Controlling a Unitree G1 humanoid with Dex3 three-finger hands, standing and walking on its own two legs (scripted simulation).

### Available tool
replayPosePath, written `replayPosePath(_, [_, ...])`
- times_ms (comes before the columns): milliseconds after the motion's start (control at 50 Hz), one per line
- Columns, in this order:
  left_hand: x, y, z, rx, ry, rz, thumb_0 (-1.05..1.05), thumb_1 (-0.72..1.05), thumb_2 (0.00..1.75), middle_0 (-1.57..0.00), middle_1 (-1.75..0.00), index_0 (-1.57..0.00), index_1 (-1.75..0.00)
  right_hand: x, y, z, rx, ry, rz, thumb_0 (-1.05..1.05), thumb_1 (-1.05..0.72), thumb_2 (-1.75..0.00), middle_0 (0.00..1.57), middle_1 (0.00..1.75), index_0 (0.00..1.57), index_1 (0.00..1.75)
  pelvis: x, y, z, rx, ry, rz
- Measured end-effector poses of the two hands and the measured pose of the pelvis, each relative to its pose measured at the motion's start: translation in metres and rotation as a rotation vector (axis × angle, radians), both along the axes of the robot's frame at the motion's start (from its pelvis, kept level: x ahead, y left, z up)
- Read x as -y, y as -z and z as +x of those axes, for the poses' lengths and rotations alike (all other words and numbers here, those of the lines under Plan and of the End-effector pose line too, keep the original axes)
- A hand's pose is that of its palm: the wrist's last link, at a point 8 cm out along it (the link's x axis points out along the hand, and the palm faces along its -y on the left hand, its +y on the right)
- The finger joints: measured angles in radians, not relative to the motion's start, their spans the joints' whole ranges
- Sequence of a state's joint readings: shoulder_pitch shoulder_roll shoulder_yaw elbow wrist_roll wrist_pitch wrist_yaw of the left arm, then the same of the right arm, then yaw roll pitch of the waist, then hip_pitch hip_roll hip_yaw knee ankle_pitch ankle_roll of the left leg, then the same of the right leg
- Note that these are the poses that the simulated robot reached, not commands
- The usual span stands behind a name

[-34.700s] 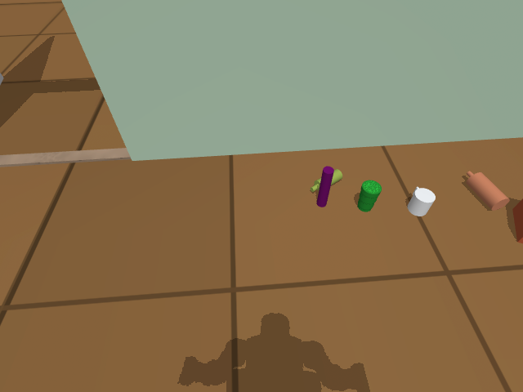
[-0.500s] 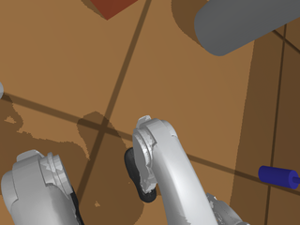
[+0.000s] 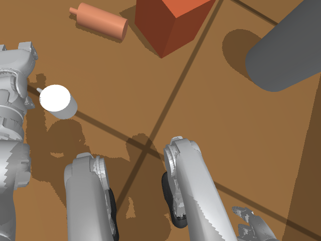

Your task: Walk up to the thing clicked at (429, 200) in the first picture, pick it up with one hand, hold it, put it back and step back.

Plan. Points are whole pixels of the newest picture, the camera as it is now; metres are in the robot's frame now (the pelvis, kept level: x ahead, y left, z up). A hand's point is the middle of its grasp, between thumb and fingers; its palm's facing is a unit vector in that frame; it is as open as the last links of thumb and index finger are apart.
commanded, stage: withdraw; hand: left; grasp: from above
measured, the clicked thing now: (55, 100) +0.54 +0.28 -0.33
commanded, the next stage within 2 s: home in 0.36 s
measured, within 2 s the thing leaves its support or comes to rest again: neither
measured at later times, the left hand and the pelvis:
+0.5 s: hand (36, 81) +0.53 +0.28 -0.15, palm faces -0.35 -0.01 -0.94, open 14.1 cm; pelvis +0.00 +0.00 -0.03, yaw +0 degrees
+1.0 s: hand out of the picture +0.37 +0.27 +0.01, palm faces -0.28 -0.58 -0.76, open 8.1 cm; pelvis +0.01 +0.00 +0.11, yaw +4 degrees
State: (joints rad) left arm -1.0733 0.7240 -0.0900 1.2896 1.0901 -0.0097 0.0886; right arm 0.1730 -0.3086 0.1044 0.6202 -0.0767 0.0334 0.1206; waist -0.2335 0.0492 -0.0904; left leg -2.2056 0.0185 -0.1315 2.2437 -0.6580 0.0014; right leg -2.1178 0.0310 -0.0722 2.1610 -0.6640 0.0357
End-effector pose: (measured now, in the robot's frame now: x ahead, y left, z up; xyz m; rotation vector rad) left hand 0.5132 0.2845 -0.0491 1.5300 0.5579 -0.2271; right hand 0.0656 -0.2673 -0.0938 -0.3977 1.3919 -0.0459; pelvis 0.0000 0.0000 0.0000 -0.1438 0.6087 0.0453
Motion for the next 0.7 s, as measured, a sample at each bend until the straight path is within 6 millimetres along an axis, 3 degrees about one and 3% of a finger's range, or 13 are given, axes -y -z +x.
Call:
replayPosePath(160, [0.018,0.031,-0.012,-0.029,0.105,-0.06,0.0,-0.52,1.01,-0.11,-1.0,-0.1,-1.02,0.018,-0.015,-0.023,-0.071,-0.009,-0.104,0.0,-0.92,-0.91,0.2,0.3,0.2,0.3,0.004,0.003,-0.008,0.011,-0.004,0.003])
replayPosePath(340, [0.016,0.071,-0.007,0.053,0.116,-0.021,0.0,-0.55,1.03,-0.1,-1.02,-0.09,-1.03,0.012,0.008,-0.052,-0.123,0.025,-0.118,0.0,-0.92,-0.91,0.2,0.3,0.2,0.3,0.002,0.032,-0.01,0.018,0.0,-0.001])
replayPosePath(420, [0.013,0.065,0.008,0.122,0.084,0.002,0.0,-0.56,1.03,-0.1,-1.02,-0.09,-1.03,0.0,0.02,-0.056,-0.126,0.046,-0.077,0.01,-0.92,-0.91,0.2,0.3,0.2,0.3,0.002,0.037,-0.008,0.006,0.001,0.004])
replayPosePath(540, [0.009,0.039,0.021,0.133,0.02,0.024,0.0,-0.54,1.01,-0.11,-1.0,-0.11,-1.01,-0.017,0.027,-0.05,-0.11,0.083,-0.009,0.01,-0.92,-0.9,0.2,0.3,0.2,0.3,0.002,0.03,-0.001,-0.019,0.009,0.007])
replayPosePath(620, [0.005,0.022,0.019,0.088,-0.022,0.003,0.0,-0.41,1.0,-0.17,-0.9,-0.16,-0.91,-0.021,0.023,-0.043,-0.095,0.097,0.018,0.0,-0.91,-0.9,0.2,0.3,0.2,0.3,0.001,0.019,0.003,-0.027,0.007,0.007])
replayPosePath(700, [0.001,0.006,0.002,0.056,-0.053,-0.073,0.0,-0.19,0.97,-0.2,-0.77,-0.19,-0.78,-0.019,0.012,-0.034,-0.084,0.099,0.032,0.0,-0.9,-0.9,0.21,0.3,0.2,0.3,0.0,0.004,0.004,-0.028,0.0,0.008])
